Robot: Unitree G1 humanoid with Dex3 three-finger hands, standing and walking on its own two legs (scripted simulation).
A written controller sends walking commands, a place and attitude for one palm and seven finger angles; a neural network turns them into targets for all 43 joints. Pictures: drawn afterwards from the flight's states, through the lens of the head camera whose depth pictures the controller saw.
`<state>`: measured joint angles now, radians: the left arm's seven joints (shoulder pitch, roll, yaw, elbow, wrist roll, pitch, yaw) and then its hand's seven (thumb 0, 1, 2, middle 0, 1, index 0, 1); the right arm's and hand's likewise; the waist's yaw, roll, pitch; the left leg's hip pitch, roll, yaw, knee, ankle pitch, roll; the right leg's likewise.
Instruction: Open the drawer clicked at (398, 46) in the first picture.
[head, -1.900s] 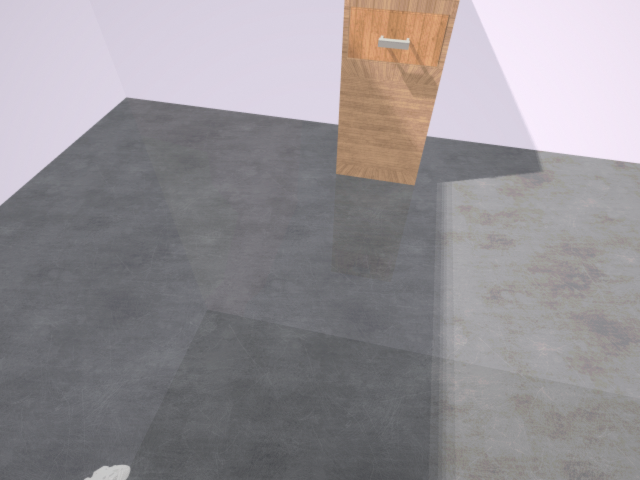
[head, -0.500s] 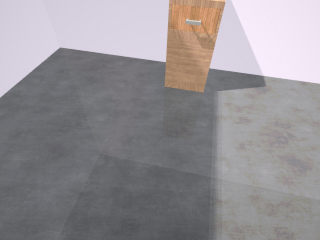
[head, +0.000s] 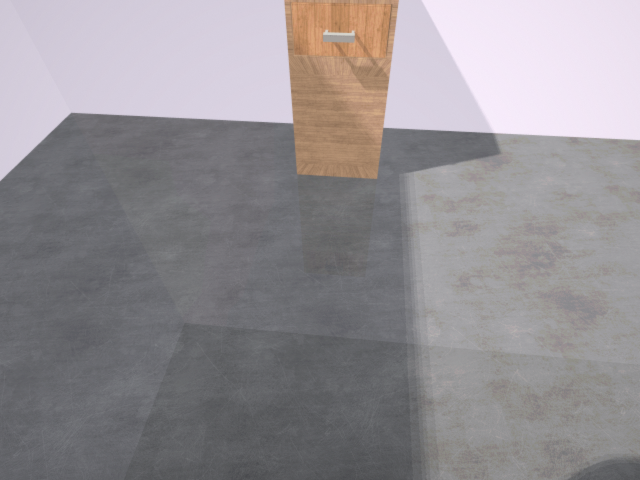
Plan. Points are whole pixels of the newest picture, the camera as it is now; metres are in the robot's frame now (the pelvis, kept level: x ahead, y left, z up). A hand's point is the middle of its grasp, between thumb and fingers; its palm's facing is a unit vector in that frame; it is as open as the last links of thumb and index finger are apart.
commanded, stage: walk to a spot facing it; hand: left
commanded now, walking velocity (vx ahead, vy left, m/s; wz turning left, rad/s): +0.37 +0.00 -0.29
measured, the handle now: (339, 35) +1.56 +0.05 -0.07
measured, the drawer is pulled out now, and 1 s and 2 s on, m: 0.00 0.00 0.00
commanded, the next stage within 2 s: turn to face it in 1.48 s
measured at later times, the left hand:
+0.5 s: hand (189, 464) +0.17 +0.22 -0.18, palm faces -0.10 -0.98 -0.16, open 7.4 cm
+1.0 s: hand (284, 268) +0.53 +0.12 -0.15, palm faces -0.25 -0.95 -0.20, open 7.2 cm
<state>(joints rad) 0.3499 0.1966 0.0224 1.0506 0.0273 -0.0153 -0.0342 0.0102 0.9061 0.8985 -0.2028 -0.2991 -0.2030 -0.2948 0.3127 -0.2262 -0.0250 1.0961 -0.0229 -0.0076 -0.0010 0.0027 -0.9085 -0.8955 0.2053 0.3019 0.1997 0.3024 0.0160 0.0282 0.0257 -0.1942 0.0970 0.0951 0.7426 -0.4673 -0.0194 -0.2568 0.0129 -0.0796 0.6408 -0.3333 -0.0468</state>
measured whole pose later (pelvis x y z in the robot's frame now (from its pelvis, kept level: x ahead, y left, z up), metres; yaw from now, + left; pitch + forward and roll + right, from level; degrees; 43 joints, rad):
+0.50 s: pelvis +0.21 +0.04 +0.00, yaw -11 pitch -1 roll +1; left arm 0.40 0.18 0.06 1.12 0.03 -0.02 0.00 0.01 0.91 0.90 -0.20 -0.30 -0.20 -0.29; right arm 0.15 -0.12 -0.04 1.00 -0.03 -0.08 0.00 0.00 -0.91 -0.90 0.20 0.30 0.20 0.30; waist 0.03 -0.06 0.05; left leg -0.35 0.07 0.18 0.63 -0.27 0.03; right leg -0.32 -0.01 0.00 1.20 -0.43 -0.05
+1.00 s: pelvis +0.42 -0.04 +0.01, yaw -16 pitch -1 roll -1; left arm 0.23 0.17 0.06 1.02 0.02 -0.06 0.01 0.00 0.94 0.90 -0.20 -0.30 -0.21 -0.30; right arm 0.32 -0.17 -0.05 1.10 -0.03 -0.01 0.01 0.01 -0.92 -0.90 0.20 0.30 0.19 0.30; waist -0.03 0.02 0.03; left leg -0.47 0.15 0.09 1.11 -0.34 -0.02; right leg -0.23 -0.02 -0.15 0.49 -0.25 -0.03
